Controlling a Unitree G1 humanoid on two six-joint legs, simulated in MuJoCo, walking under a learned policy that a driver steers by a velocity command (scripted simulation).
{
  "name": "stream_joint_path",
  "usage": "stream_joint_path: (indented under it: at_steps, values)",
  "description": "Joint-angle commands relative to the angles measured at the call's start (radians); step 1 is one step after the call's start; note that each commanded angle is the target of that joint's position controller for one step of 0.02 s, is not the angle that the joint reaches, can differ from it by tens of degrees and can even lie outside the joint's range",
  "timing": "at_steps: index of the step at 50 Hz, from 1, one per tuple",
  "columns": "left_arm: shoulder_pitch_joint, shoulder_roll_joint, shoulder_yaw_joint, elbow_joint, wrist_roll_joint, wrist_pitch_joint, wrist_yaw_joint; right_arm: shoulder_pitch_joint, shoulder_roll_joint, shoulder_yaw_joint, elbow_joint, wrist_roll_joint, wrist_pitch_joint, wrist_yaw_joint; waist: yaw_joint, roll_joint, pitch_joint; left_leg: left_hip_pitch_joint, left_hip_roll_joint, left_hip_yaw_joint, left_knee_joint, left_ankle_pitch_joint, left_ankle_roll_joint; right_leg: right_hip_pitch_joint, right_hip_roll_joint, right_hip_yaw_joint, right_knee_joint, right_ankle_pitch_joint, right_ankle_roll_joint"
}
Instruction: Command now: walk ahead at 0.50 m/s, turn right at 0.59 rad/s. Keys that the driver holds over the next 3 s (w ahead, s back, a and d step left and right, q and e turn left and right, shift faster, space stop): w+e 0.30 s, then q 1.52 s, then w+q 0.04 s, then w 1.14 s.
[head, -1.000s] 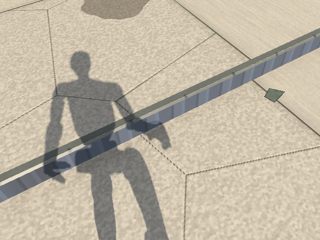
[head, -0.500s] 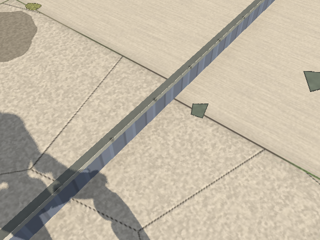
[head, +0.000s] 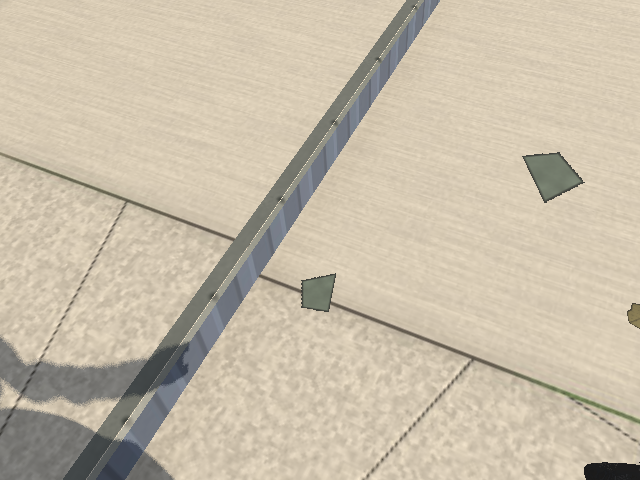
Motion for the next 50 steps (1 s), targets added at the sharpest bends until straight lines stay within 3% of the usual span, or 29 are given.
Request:
stream_joint_path:
  at_steps: [1, 4, 7, 9, 10, 11, 12, 13, 14, 15, 16, 17, 18, 20, 22, 27, 29, 30, 31, 32, 33, 34, 36, 38, 40, 43, 46, 48, 50]
  values:
    - [-0.013, 0.187, 0.054, -0.061, -0.006, -0.013, 0.017, -0.088, -0.046, -0.006, -0.075, 0.006, -0.01, 0.006, -0.003, -0.099, -0.028, 0.083, -0.053, 0.026, -0.191, 0.177, -0.016, -0.058, -0.201, 0.177, -0.121, 0.125, -0.128]
    - [0.034, 0.186, 0.056, -0.034, -0.012, -0.008, 0.018, -0.152, -0.058, -0.006, -0.104, 0.017, -0.02, 0.017, 0.022, -0.109, -0.015, 0.115, -0.074, 0.013, -0.281, 0.209, -0.002, -0.028, -0.22, 0.227, -0.086, 0.082, -0.113]
    - [0.048, 0.175, 0.055, -0.019, -0.014, 0.003, 0.023, -0.155, -0.086, -0.016, -0.113, 0.019, -0.033, 0.026, 0.015, -0.127, -0.02, 0.134, -0.087, -0.004, -0.343, 0.128, 0.022, 0.059, -0.244, 0.304, -0.001, 0.089, -0.101]
    - [0.035, 0.175, 0.056, -0.018, -0.012, 0.013, 0.025, -0.092, -0.107, -0.028, -0.101, 0.021, -0.043, 0.024, -0.019, -0.165, -0.036, 0.221, -0.098, 0.012, -0.363, 0.04, 0.05, 0.08, -0.247, 0.341, 0.062, 0.157, -0.086]
    - [0.018, 0.157, 0.049, -0.024, -0.01, 0.016, 0.023, -0.003, -0.127, -0.041, -0.077, 0.016, -0.049, 0.019, -0.067, -0.166, -0.082, 0.353, -0.101, 0.032, -0.406, 0.054, 0.077, 0.067, -0.208, 0.323, 0.143, 0.232, -0.062]
    - [0.002, 0.11, 0.031, -0.041, -0.002, 0.013, 0.018, 0.132, -0.166, -0.056, -0.06, -0.002, -0.054, 0.012, -0.133, -0.128, -0.203, 0.595, 0.005, -0.052, -0.369, 0.05, 0.136, -0.022, -0.157, 0.27, 0.351, 0.215, -0.026]
    - [0.082, 0.058, 0.015, -0.064, -0.011, 0.007, 0.021, 0.278, -0.242, -0.076, -0.043, -0.019, -0.045, 0.004, -0.139, 0.075, -0.361, 0.965, 0.22, -0.394, -0.389, -0.101, 0.262, -0.333, -0.026, 0.132, 0.69, -0.046, 0.056]
    - [0.142, 0.084, 0.008, -0.076, -0.025, 0.0, 0.023, 0.305, -0.217, -0.072, -0.018, 0.007, -0.034, 0.014, -0.115, 0.292, -0.393, 1.047, 0.338, -0.719, -0.489, -0.305, 0.332, -0.55, -0.025, 0.1, 0.892, -0.421, 0.08]
    - [0.085, 0.168, 0.028, -0.061, -0.031, 0.002, 0.021, 0.253, -0.131, -0.05, -0.034, 0.021, -0.026, 0.012, -0.129, 0.163, -0.252, 0.936, 0.31, -0.623, -0.52, -0.417, 0.295, -0.621, -0.091, 0.114, 0.969, -0.354, 0.09]
    - [-0.001, 0.188, 0.033, -0.071, -0.022, 0.007, 0.019, 0.208, -0.095, -0.04, -0.044, 0.015, -0.014, 0.006, -0.135, 0.082, -0.149, 0.807, 0.265, -0.457, -0.529, -0.352, 0.254, -0.615, -0.128, 0.07, 0.971, -0.278, 0.094]
    - [-0.06, 0.166, 0.031, -0.084, -0.007, 0.006, 0.02, 0.169, -0.079, -0.031, -0.036, 0.002, -0.009, 0.007, -0.117, 0.037, -0.065, 0.665, 0.216, -0.359, -0.553, -0.175, 0.248, -0.578, -0.143, 0.058, 0.922, -0.228, 0.096]
    - [-0.076, 0.145, 0.033, -0.088, 0.002, 0.006, 0.02, 0.149, -0.06, -0.021, -0.028, -0.008, -0.012, 0.009, -0.091, 0.04, -0.033, 0.576, 0.182, -0.279, -0.56, 0.035, 0.25, -0.527, -0.157, 0.062, 0.872, -0.209, 0.097]
    - [-0.055, 0.12, 0.028, -0.084, 0.001, 0.009, 0.018, 0.138, -0.057, -0.017, -0.02, -0.011, -0.015, 0.013, -0.063, 0.053, -0.032, 0.521, 0.16, -0.214, -0.561, 0.23, 0.256, -0.466, -0.158, 0.052, 0.831, -0.22, 0.101]
    - [-0.039, 0.069, 0.012, -0.083, 0.011, 0.01, 0.018, 0.126, -0.069, -0.017, 0.005, 0.001, -0.022, 0.019, -0.03, 0.067, -0.057, 0.479, 0.141, -0.123, -0.555, 0.537, 0.284, -0.401, -0.157, 0.002, 0.69, -0.229, 0.122]
    - [-0.071, 0.043, -0.003, -0.088, 0.026, 0.004, 0.015, 0.102, -0.11, -0.026, 0.015, 0.016, -0.014, 0.016, -0.028, 0.073, -0.094, 0.456, 0.112, -0.053, -0.55, 0.649, 0.283, -0.32, -0.151, -0.038, 0.518, -0.117, 0.135]
    - [-0.201, 0.078, 0.002, -0.108, 0.016, 0.0, 0.002, 0.172, -0.161, -0.04, 0.054, 0.042, 0.03, 0.0, -0.072, 0.08, -0.124, 0.485, 0.086, -0.062, -0.494, 0.476, 0.234, -0.192, -0.086, -0.047, 0.252, 0.106, 0.133]
    - [-0.19, 0.1, 0.014, -0.105, 0.019, -0.004, 0.004, 0.158, -0.159, -0.039, 0.051, 0.05, 0.042, -0.008, -0.043, 0.079, -0.12, 0.463, 0.075, -0.103, -0.436, 0.331, 0.199, -0.098, -0.08, -0.043, 0.127, 0.184, 0.107]
    - [-0.171, 0.122, 0.024, -0.099, 0.025, -0.005, 0.01, 0.163, -0.139, -0.033, 0.051, 0.049, 0.043, -0.01, -0.029, 0.067, -0.122, 0.43, 0.047, -0.109, -0.389, 0.257, 0.166, -0.015, -0.098, -0.036, 0.066, 0.257, 0.081]
    - [-0.138, 0.178, 0.039, -0.105, 0.039, -0.005, 0.022, 0.179, -0.094, -0.019, 0.039, 0.033, 0.038, -0.01, -0.025, 0.003, -0.172, 0.366, -0.013, -0.082, -0.277, 0.112, 0.117, 0.115, -0.214, 0.046, 0.071, 0.484, 0.035]
    - [-0.096, 0.237, 0.05, -0.121, 0.059, 0.01, 0.039, 0.248, -0.025, 0.003, 0.028, 0.01, 0.03, -0.006, -0.037, -0.196, -0.263, 0.174, -0.109, -0.008, -0.041, -0.349, 0.052, 0.321, -0.448, 0.221, 0.137, 0.835, -0.086]
    - [-0.064, 0.196, 0.043, -0.11, 0.052, 0.028, 0.034, 0.311, -0.046, 0.003, 0.036, 0.032, 0.038, -0.009, -0.024, -0.304, -0.349, 0.091, -0.126, 0.026, 0.171, -0.642, 0.019, 0.334, -0.564, 0.35, 0.115, 0.802, -0.206]
    - [-0.082, 0.161, 0.034, -0.111, 0.037, 0.035, 0.028, 0.296, -0.123, -0.021, 0.043, 0.042, 0.056, -0.015, -0.017, -0.219, -0.301, 0.046, -0.093, 0.01, 0.301, -0.605, 0.0, 0.275, -0.518, 0.326, 0.073, 0.621, -0.205]
    - [-0.187, 0.119, 0.019, -0.114, 0.024, 0.033, 0.026, 0.259, -0.128, -0.037, 0.045, 0.038, 0.1, -0.033, -0.051, -0.162, -0.19, 0.015, -0.051, 0.018, 0.357, -0.479, -0.028, 0.135, -0.427, 0.193, 0.019, 0.385, -0.139]
    - [-0.257, 0.126, 0.021, -0.104, 0.034, 0.031, 0.025, 0.259, -0.101, -0.037, 0.032, 0.031, 0.134, -0.044, -0.083, -0.176, -0.131, 0.101, -0.043, 0.045, 0.336, -0.386, -0.051, -0.025, -0.384, 0.092, -0.037, 0.309, -0.126]
    - [-0.276, 0.123, 0.025, -0.092, 0.042, 0.03, 0.03, 0.245, -0.073, -0.032, 0.008, 0.029, 0.145, -0.043, -0.088, -0.186, -0.123, 0.146, -0.04, 0.07, 0.265, -0.335, -0.054, -0.066, -0.371, 0.026, -0.058, 0.275, -0.132]
    - [-0.29, 0.136, 0.033, -0.077, 0.035, 0.033, 0.038, 0.19, -0.054, -0.021, -0.031, 0.025, 0.146, -0.026, -0.071, -0.181, -0.141, 0.215, -0.024, 0.086, 0.099, -0.272, -0.034, -0.061, -0.386, -0.027, -0.055, 0.263, -0.138]
    - [-0.276, 0.167, 0.043, -0.055, 0.024, 0.042, 0.038, 0.165, -0.079, -0.026, -0.058, 0.025, 0.147, -0.006, -0.061, -0.182, -0.159, 0.275, -0.03, 0.114, -0.012, -0.25, -0.002, -0.028, -0.422, -0.036, -0.032, 0.263, -0.134]
    - [-0.285, 0.18, 0.048, -0.043, 0.007, 0.047, 0.036, 0.183, -0.09, -0.033, -0.06, 0.026, 0.149, 0.006, -0.081, -0.175, -0.154, 0.338, -0.044, 0.142, -0.132, -0.197, 0.033, -0.025, -0.426, -0.057, 0.011, 0.226, -0.099]
    - [-0.244, 0.153, 0.045, -0.01, -0.009, 0.052, 0.035, 0.233, -0.114, -0.049, -0.044, 0.019, 0.15, 0.006, -0.098, -0.113, -0.136, 0.469, -0.081, 0.134, -0.321, -0.066, 0.092, -0.098, -0.367, -0.131, 0.139, 0.063, 0.0]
